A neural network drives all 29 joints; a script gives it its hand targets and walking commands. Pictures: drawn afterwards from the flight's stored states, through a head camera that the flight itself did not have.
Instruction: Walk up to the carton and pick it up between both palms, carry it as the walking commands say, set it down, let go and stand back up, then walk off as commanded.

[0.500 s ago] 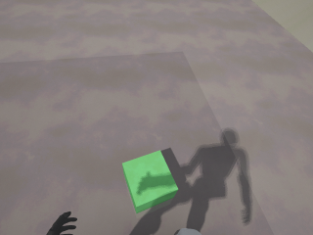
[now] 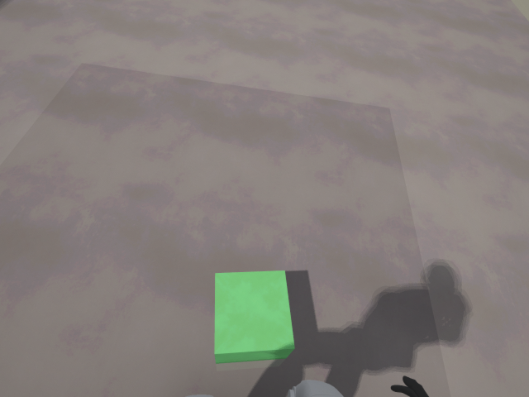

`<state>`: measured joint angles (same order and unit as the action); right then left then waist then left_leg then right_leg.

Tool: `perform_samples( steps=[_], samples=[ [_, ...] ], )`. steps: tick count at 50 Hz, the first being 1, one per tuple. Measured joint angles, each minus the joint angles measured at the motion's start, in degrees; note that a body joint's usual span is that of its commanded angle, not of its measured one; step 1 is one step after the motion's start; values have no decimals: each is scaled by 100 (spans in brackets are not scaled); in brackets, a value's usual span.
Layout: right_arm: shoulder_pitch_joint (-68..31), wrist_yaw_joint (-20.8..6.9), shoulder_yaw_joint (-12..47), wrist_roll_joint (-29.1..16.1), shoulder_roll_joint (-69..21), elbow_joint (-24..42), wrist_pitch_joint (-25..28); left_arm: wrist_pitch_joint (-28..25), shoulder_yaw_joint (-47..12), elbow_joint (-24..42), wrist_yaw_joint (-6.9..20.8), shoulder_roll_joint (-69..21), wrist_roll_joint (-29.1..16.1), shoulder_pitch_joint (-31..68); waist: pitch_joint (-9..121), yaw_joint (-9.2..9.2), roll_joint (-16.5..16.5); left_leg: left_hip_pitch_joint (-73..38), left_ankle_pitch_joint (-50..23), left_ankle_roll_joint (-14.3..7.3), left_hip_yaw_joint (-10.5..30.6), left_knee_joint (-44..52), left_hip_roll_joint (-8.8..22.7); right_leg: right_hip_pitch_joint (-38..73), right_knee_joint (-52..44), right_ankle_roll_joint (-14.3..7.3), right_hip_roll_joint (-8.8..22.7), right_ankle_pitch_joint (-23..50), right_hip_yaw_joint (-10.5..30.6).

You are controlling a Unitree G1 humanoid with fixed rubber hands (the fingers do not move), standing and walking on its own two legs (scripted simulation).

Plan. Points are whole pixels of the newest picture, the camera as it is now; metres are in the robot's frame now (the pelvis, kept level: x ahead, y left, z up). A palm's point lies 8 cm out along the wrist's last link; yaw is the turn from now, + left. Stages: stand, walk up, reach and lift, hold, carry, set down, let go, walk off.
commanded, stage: walk up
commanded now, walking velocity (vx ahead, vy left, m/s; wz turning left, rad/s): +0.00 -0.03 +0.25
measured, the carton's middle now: (250, 316) +0.41 +0.00 -0.69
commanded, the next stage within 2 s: none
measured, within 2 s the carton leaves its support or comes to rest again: neither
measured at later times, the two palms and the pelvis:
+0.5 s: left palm out of the picture +0.00 +0.28 -0.12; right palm out of the picture +0.08 -0.27 -0.13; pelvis -0.04 -0.01 -0.01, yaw +5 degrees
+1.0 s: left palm out of the picture +0.01 +0.23 -0.12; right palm out of the picture -0.01 -0.30 -0.14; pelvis -0.05 -0.04 +0.00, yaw +3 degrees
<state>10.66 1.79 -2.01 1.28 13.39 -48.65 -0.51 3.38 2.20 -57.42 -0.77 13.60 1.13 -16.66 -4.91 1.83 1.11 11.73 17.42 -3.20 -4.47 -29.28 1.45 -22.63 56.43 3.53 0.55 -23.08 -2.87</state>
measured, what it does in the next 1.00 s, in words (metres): steps on the spot: right foot, then left foot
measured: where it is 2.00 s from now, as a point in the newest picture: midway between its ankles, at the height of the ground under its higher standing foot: outside the picture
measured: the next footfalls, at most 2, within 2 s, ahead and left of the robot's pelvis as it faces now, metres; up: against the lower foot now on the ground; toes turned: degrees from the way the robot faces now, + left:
right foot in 0.16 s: +0.07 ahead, -0.19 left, +0.00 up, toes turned -5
left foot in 0.52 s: -0.03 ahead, +0.12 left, +0.00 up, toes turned +9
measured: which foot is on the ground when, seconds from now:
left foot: down 0.00-0.16, up 0.18-0.50, down 0.52-0.98, up 1.00-1.00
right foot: up 0.00-0.14, down 0.16-0.52, up 0.54-0.96, down 0.98-1.00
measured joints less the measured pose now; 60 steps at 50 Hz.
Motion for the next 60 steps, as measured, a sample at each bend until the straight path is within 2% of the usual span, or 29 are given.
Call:
perform_samples(
  steps=[5,8,11,13,15,17,19,23,25,26,27,29,31,34,37,41,44,46,49,52,54,58,60],
  samples=[
    [-75,-117,-114,17,89,-181,-156,-34,-50,297,-135,3,-34,230,-174,-103,-154,-122,-171,139,125,229,41,309,-1489,21,347,324,80],
    [36,-163,-169,22,64,-201,-244,-158,-30,518,-227,132,-10,307,-98,-81,-62,156,37,250,91,-245,-74,619,-2550,-94,531,1166,-85],
    [29,-190,-206,38,232,-148,-438,-193,-4,644,-287,76,68,326,-113,-89,-238,959,1334,467,362,-2244,-267,394,-2145,-101,658,703,-115],
    [-16,-230,-232,30,320,-97,-541,-149,13,714,-295,62,81,288,-122,-89,-306,1356,1377,610,390,-3306,-324,407,-2229,-47,768,833,-120],
    [-48,-295,-240,33,367,-41,-570,-128,56,756,-280,91,91,258,-73,-97,-306,1559,1082,705,383,-3789,-290,423,-2373,-40,863,966,-120],
    [-46,-359,-210,42,380,-7,-584,-117,98,795,-247,134,115,237,24,-114,-259,1531,839,728,360,-3650,-227,428,-2491,-34,956,1047,-129],
    [-25,-415,-151,34,375,10,-592,-117,122,835,-214,175,144,225,119,-121,-197,1334,739,706,319,-3085,-165,432,-2585,-3,1035,1117,-153],
    [24,-461,-25,-21,311,39,-534,-101,174,882,-123,268,177,234,230,-102,-27,669,754,588,150,-1525,-109,381,-2608,123,1156,1206,-184],
    [93,-429,14,-25,287,62,-422,-81,198,881,-67,309,152,234,283,-135,0,200,329,530,39,-505,-74,289,-2448,196,1161,1166,-216],
    [132,-399,21,-9,258,28,-332,-72,195,867,-37,327,136,247,294,-159,5,97,163,419,58,-220,-49,194,-2246,152,1109,973,-187],
    [174,-366,27,10,163,-37,-255,-28,196,828,-19,352,115,286,274,-156,95,112,133,337,49,-262,-63,112,-2011,76,990,544,17],
    [315,-305,89,11,-4,-107,-150,39,169,741,17,344,37,342,261,-156,203,12,76,281,70,-132,-40,54,-1658,-78,621,123,395],
    [358,-234,168,-12,-102,-153,-80,36,94,656,75,283,-1,313,270,-180,246,-134,-66,263,66,155,-16,37,-1365,-151,371,224,484],
    [294,-153,216,9,-185,-191,43,29,-3,489,116,160,-22,250,297,-190,252,-261,-227,230,10,448,-10,162,-1253,-144,163,255,386],
    [222,-87,183,20,-222,-215,115,63,-47,349,102,60,-51,237,342,-172,213,-256,-279,218,-58,540,7,402,-1528,-106,27,90,250],
    [270,47,105,-10,-179,-289,118,128,6,275,99,82,-52,366,379,-210,116,-56,-275,265,-36,438,133,304,-1025,-3,-120,-217,160],
    [352,92,52,25,-82,-394,80,129,41,292,139,167,-39,538,333,-254,45,18,-324,366,-8,433,260,234,-869,31,-100,-186,171],
    [383,56,7,67,-3,-466,53,81,17,317,150,194,-55,633,289,-290,-32,28,-349,455,8,427,333,423,-1439,-20,-34,14,189],
    [457,-53,-59,48,49,-568,0,-112,-26,305,133,208,-51,687,281,-288,-39,64,-276,581,-24,254,313,1021,-2930,-124,161,822,180],
    [527,-105,-53,-33,106,-699,-95,-257,-61,161,83,-11,3,702,292,-227,-289,170,416,481,319,-129,219,1123,-3058,-331,44,832,145],
    [556,-124,-38,-43,88,-782,-133,-301,-105,93,42,-110,11,677,328,-196,-334,259,554,415,441,-405,104,1229,-3271,-396,26,937,151],
    [557,-136,-62,-3,56,-901,-146,-378,-160,24,-73,-231,1,661,342,-207,-318,537,576,435,423,-1033,-25,1283,-3435,-431,73,1049,76],
    [534,-131,-46,-2,49,-950,-151,-391,-151,-32,-103,-275,0,635,332,-208,-304,546,538,433,380,-1027,-34,1284,-3416,-427,92,1036,28]
  ],
)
